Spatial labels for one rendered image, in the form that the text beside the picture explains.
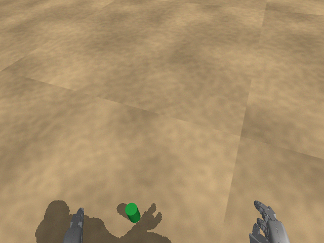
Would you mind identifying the can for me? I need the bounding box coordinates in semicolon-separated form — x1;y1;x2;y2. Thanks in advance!
125;203;140;223

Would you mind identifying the left robot hand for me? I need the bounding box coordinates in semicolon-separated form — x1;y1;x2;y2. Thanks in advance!
62;208;84;243

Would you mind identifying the right robot hand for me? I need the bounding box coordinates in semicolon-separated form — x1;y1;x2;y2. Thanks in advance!
249;200;290;243

